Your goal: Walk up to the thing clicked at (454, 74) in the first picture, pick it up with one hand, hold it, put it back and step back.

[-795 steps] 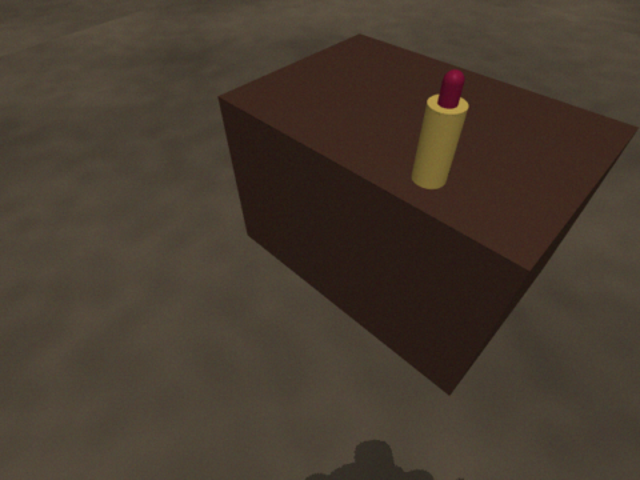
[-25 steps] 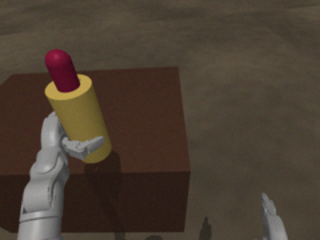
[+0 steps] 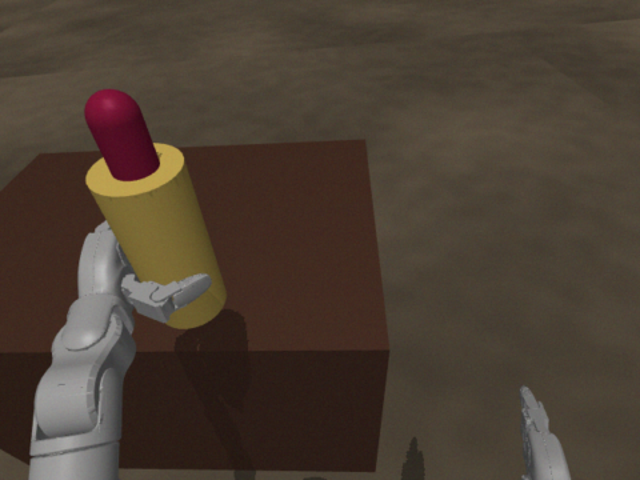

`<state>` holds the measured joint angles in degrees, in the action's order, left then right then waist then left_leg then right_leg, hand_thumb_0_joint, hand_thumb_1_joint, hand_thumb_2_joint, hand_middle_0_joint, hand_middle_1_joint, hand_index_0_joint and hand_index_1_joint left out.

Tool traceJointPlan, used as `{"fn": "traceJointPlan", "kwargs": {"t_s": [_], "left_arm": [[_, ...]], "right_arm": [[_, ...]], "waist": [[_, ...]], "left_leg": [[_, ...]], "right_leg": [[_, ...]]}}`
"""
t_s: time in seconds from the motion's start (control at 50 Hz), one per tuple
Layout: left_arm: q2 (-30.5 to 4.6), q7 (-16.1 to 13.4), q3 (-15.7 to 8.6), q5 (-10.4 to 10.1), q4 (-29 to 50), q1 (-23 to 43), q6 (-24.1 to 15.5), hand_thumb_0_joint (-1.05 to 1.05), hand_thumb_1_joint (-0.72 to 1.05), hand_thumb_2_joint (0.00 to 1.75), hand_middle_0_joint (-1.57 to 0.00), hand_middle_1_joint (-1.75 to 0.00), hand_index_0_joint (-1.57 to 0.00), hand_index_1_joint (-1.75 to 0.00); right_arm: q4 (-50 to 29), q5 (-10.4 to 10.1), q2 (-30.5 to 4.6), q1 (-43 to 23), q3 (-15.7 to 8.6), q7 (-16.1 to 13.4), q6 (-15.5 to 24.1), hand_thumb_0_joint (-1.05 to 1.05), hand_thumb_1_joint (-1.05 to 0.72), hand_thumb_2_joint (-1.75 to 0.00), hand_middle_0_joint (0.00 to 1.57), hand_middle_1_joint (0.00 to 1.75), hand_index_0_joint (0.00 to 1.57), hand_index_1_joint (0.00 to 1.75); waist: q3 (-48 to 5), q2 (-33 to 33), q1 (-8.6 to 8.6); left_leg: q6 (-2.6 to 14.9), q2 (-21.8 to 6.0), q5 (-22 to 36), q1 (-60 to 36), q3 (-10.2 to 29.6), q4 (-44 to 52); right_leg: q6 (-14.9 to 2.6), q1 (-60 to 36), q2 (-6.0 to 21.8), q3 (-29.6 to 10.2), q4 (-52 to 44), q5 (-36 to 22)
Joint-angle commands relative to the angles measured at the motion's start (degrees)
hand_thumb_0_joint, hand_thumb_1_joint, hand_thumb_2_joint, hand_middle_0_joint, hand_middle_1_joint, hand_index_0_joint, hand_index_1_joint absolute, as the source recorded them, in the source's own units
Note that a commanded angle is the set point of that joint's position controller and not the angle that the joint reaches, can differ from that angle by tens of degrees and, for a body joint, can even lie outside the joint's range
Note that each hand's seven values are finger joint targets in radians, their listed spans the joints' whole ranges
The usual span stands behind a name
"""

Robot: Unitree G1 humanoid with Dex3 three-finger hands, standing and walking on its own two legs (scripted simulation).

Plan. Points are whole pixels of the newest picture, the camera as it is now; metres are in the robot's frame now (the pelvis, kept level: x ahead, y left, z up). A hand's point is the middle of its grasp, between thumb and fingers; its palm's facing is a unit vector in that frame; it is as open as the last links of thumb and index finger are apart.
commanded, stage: hold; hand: left
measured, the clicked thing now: (158, 220) +0.33 +0.16 +0.23
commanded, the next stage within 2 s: none
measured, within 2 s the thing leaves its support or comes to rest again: neither
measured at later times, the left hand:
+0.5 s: hand (164, 275) +0.31 +0.17 +0.17, palm faces +0.16 -0.99 -0.05, open 11.5 cm
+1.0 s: hand (166, 263) +0.32 +0.17 +0.18, palm faces +0.14 -0.99 -0.04, open 11.5 cm
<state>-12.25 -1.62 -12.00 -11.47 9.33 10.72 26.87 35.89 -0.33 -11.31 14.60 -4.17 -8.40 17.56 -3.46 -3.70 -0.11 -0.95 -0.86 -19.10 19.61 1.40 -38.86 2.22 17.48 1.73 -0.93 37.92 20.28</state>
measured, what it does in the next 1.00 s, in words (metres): stands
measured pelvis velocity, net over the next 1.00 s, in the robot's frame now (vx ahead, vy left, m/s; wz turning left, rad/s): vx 0.00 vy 0.00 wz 0.01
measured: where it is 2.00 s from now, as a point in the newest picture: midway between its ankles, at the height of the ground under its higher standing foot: outside the picture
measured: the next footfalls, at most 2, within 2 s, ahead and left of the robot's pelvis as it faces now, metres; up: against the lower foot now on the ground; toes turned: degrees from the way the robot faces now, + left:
none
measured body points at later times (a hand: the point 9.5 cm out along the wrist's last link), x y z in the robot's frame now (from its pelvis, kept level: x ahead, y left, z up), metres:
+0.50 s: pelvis +0.00 +0.00 +0.00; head -0.02 -0.03 +0.45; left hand +0.30 +0.22 +0.18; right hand +0.17 -0.25 -0.07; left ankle +0.02 +0.13 -0.72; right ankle +0.00 -0.14 -0.72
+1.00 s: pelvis +0.00 +0.00 +0.00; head -0.01 -0.03 +0.45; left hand +0.30 +0.22 +0.19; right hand +0.17 -0.25 -0.07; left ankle +0.02 +0.13 -0.72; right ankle +0.00 -0.14 -0.72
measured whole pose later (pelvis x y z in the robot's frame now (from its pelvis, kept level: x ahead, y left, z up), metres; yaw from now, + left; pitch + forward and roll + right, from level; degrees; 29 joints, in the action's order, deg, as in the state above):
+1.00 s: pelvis +0.00 +0.00 +0.00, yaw +1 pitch +0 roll +0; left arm -12.0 -0.3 -12.6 -12.3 14.3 8.4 30.4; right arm 39.3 -0.2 -11.6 13.5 -4.7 -8.6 19.4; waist -2.9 -4.0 -0.6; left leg -1.1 -0.7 -18.5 18.5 1.9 -37.1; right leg 2.0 16.3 1.9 -0.4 36.6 20.0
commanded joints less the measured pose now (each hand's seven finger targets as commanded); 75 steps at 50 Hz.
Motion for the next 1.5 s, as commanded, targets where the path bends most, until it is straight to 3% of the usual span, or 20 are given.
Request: {"fn": "traceJointPlan", "kwargs": {"t_s": [0.0, 0.04, 0.08, 0.1, 0.18, 0.28, 0.3, 0.34, 0.38, 0.42, 0.44, 0.66, 0.84, 1.0, 1.04, 1.1, 1.22, 1.24, 1.42, 1.48], "left_arm": [[-10.0, 0.2, -5.5, -1.9, 23.7, 30.0, -7.6, 0.0, -0.11, 1.2, -1.19, -1.38, -1.21, -1.39], [-11.3, 0.3, -7.2, -1.9, 22.5, 28.0, -6.8, 0.0, -0.07, 1.22, -1.2, -1.39, -1.22, -1.4], [-9.4, 0.4, -5.2, -1.7, 24.9, 29.6, -6.6, 0.0, -0.12, 1.2, -1.2, -1.38, -1.22, -1.39], [-11.1, 0.2, -7.1, -1.7, 23.1, 28.2, -6.3, 0.0, -0.12, 1.2, -1.19, -1.39, -1.21, -1.39], [-8.8, 0.6, -5.1, -2.0, 24.3, 26.4, -5.8, 0.0, -0.09, 1.21, -1.18, -1.38, -1.2, -1.39], [-10.7, 0.3, -7.1, -1.8, 24.8, 24.4, -5.8, 0.0, -0.09, 1.2, -1.18, -1.39, -1.2, -1.39], [-9.3, 0.5, -5.4, -2.0, 26.7, 26.4, -6.0, 0.0, -0.06, 1.21, -1.18, -1.39, -1.21, -1.4], [-11.7, 0.4, -8.3, -2.0, 24.8, 25.8, -6.3, 0.0, -0.08, 1.22, -1.18, -1.4, -1.21, -1.41], [-10.0, 0.7, -5.6, -1.6, 27.1, 27.2, -6.9, 0.0, -0.07, 1.23, -1.2, -1.41, -1.22, -1.42], [-11.7, 0.6, -7.6, -2.0, 26.6, 24.7, -7.0, 0.0, -0.04, 1.23, -1.18, -1.4, -1.21, -1.41], [-9.9, 0.8, -5.0, -1.8, 30.4, 27.7, -7.5, 0.0, -0.03, 1.23, -1.19, -1.4, -1.21, -1.41], [-11.3, 0.7, -7.7, -2.4, 26.5, 25.9, -6.4, 0.0, -0.03, 1.27, -1.21, -1.44, -1.23, -1.44], [-9.8, 1.4, -6.0, -2.2, 27.0, 25.7, -5.1, 0.0, -0.02, 1.26, -1.21, -1.43, -1.24, -1.43], [-12.7, 0.7, -9.3, -2.0, 26.8, 25.1, -5.7, 0.0, 0.01, 1.28, -1.22, -1.44, -1.24, -1.45], [-10.3, 1.0, -6.7, -2.2, 29.7, 25.1, -6.3, 0.0, -0.01, 1.27, -1.2, -1.44, -1.23, -1.44], [-11.1, 1.2, -7.3, -2.1, 30.8, 24.7, -6.6, 0.0, 0.01, 1.29, -1.22, -1.45, -1.24, -1.46], [-12.7, 1.4, -8.2, -2.2, 26.2, 24.3, -6.5, 0.0, 0.01, 1.31, -1.22, -1.46, -1.25, -1.47], [-11.5, 1.6, -6.2, -2.2, 29.9, 27.9, -6.9, 0.0, 0.0, 1.31, -1.23, -1.47, -1.25, -1.48], [-10.2, 1.7, -6.0, -2.6, 26.8, 28.4, -5.4, 0.0, 0.01, 1.32, -1.22, -1.47, -1.25, -1.47], [-11.3, 1.5, -7.2, -2.5, 24.7, 29.4, -4.7, 0.0, -0.03, 1.3, -1.2, -1.45, -1.22, -1.46]], "right_arm": [[-6.5, -0.1, -5.2, -5.5, -2.3, -0.2, 3.8, 0.0, 0.5, -0.06, 0.05, 0.05, 0.05, 0.05], [-10.8, 0.0, -7.5, -7.1, -3.3, -0.4, 4.4, 0.0, 0.5, -0.06, 0.05, 0.05, 0.05, 0.05], [-6.6, 0.0, -4.3, -6.6, -1.1, 0.1, 4.3, 0.0, 0.5, -0.06, 0.05, 0.05, 0.05, 0.05], [-7.7, 0.0, -6.6, -7.9, -3.0, -0.2, 4.5, 0.0, 0.5, -0.06, 0.05, 0.05, 0.05, 0.05], [-6.6, 0.1, -6.5, -6.2, -3.0, -0.2, 4.5, 0.0, 0.51, -0.06, 0.05, 0.05, 0.05, 0.05], [-8.5, 0.1, -7.1, -7.8, -3.1, -0.2, 4.8, 0.0, 0.5, -0.06, 0.05, 0.05, 0.05, 0.05], [-5.7, 0.1, -6.8, -6.7, -3.6, -0.2, 4.7, 0.0, 0.5, -0.06, 0.05, 0.05, 0.05, 0.05], [-8.7, 0.2, -7.1, -8.6, -3.2, -0.5, 5.1, 0.0, 0.5, -0.07, 0.05, 0.05, 0.05, 0.05], [-4.8, 0.1, -4.2, -6.8, -1.4, -0.4, 4.9, 0.0, 0.5, -0.06, 0.05, 0.05, 0.05, 0.05], [-7.6, 0.2, -6.8, -8.3, -2.9, -0.8, 5.3, 0.0, 0.5, -0.06, 0.05, 0.05, 0.05, 0.05], [-6.8, 0.3, -5.0, -8.5, -1.7, -0.6, 5.5, 0.0, 0.5, -0.06, 0.05, 0.05, 0.05, 0.05], [-4.8, 0.4, -6.2, -7.0, -2.9, -1.3, 6.2, 0.0, 0.51, -0.07, 0.05, 0.05, 0.05, 0.05], [-5.2, 0.0, -5.2, -7.7, -1.8, -0.3, 5.6, 0.0, 0.51, -0.06, 0.05, 0.05, 0.05, 0.05], [-6.4, 0.1, -5.7, -7.5, -2.2, -0.7, 5.2, 0.0, 0.51, -0.06, 0.05, 0.05, 0.05, 0.05], [-5.0, 0.3, -6.0, -6.7, -3.2, -0.8, 5.3, 0.0, 0.51, -0.06, 0.05, 0.05, 0.05, 0.05], [-6.8, 0.3, -4.7, -8.7, -1.3, -0.6, 5.8, 0.0, 0.51, -0.06, 0.05, 0.05, 0.05, 0.05], [-6.3, 0.4, -6.2, -8.6, -2.2, -1.0, 5.9, 0.0, 0.52, -0.06, 0.05, 0.05, 0.05, 0.05], [-5.3, 0.4, -6.2, -7.9, -2.6, -1.0, 6.0, 0.0, 0.51, -0.06, 0.05, 0.05, 0.05, 0.05], [-3.9, 0.5, -4.8, -7.3, -1.6, -0.9, 7.0, 0.0, 0.52, -0.06, 0.05, 0.05, 0.05, 0.05], [-3.7, 0.5, -7.9, -7.5, -4.1, -1.1, 6.9, 0.0, 0.52, -0.06, 0.05, 0.05, 0.05, 0.05]], "waist": [[-15.2, -0.5, -0.27], [-16.3, 2.5, 0.42], [-13.7, 0.3, -0.4], [-14.2, 0.4, -0.54], [-14.2, 0.9, 0.38], [-14.4, 1.3, -0.36], [-14.3, 0.1, 0.13], [-14.6, 2.5, 0.21], [-14.0, -0.2, 0.05], [-14.6, 1.2, 0.12], [-15.4, -0.5, 0.27], [-14.3, -0.5, 0.08], [-13.0, -0.2, -1.17], [-16.0, 1.3, -1.01], [-17.6, 0.1, -0.11], [-16.7, 0.2, -0.78], [-15.2, 0.0, 0.54], [-16.2, -1.8, 1.36], [-14.5, -0.2, 0.13], [-14.4, 1.1, 0.77]], "left_leg": [[1.06, 1.3, 15.0, -10.1, -1.6, 4.8], [1.38, 1.2, 15.4, -10.5, -1.4, 4.8], [1.14, 1.3, 13.4, -9.8, -1.4, 5.4], [0.91, 1.1, 13.6, -9.8, -1.2, 5.6], [0.84, 1.0, 13.7, -10.6, -0.9, 5.9], [1.0, 1.1, 14.4, -10.2, -1.0, 5.7], [1.07, 1.4, 13.6, -9.9, -1.2, 5.7], [1.38, 1.4, 12.4, -9.9, -1.2, 5.8], [1.31, 1.7, 10.9, -9.8, -1.5, 5.9], [1.44, 1.6, 11.5, -9.7, -1.5, 5.7], [1.29, 1.7, 11.4, -10.4, -1.6, 5.6], [1.01, 1.5, 12.7, -10.3, -1.1, 5.8], [0.81, 1.5, 14.0, -9.5, -1.0, 6.3], [1.31, 1.6, 16.8, -10.7, -1.3, 5.3], [1.17, 1.4, 19.2, -12.3, -1.3, 4.8], [1.27, 1.7, 18.1, -11.1, -1.2, 4.9], [1.23, 1.5, 15.6, -11.2, -1.1, 5.7], [1.07, 1.4, 16.2, -12.5, -1.0, 5.6], [1.17, 1.6, 15.7, -11.3, -1.0, 5.9], [1.3, 1.7, 13.7, -11.5, -1.1, 6.3]], "right_leg": [[-1.12, -0.3, -1.8, 4.0, -5.4, -15.0], [-0.73, -1.5, -1.8, 4.1, -5.9, -15.7], [-1.06, 0.1, -1.8, 4.1, -5.9, -13.3], [-1.23, 0.1, -2.0, 4.2, -5.6, -13.1], [-1.17, 0.4, -2.1, 4.5, -5.9, -13.2], [-0.99, -1.1, -2.0, 4.2, -6.1, -13.9], [-1.02, -0.6, -1.8, 4.0, -6.2, -13.7], [-0.68, -1.0, -1.7, 3.8, -6.8, -12.7], [-0.94, 0.3, -1.6, 3.6, -6.9, -11.6], [-0.78, -0.6, -1.6, 3.6, -6.8, -12.2], [-0.91, 0.0, -1.6, 3.6, -6.6, -12.2], [-1.0, -0.3, -1.8, 4.1, -6.6, -13.0], [-1.29, -0.9, -1.9, 4.5, -6.5, -13.7], [-0.75, -2.8, -1.5, 3.9, -6.6, -16.9], [-0.87, -2.5, -1.6, 4.0, -5.7, -19.1], [-0.74, -3.1, -1.5, 3.9, -6.3, -18.5], [-0.82, -1.8, -1.6, 3.9, -6.7, -16.2], [-0.97, -1.1, -1.7, 4.0, -6.2, -17.0], [-0.91, -1.2, -1.7, 4.5, -6.8, -16.3], [-0.91, -0.5, -1.7, 4.4, -7.4, -14.6]]}}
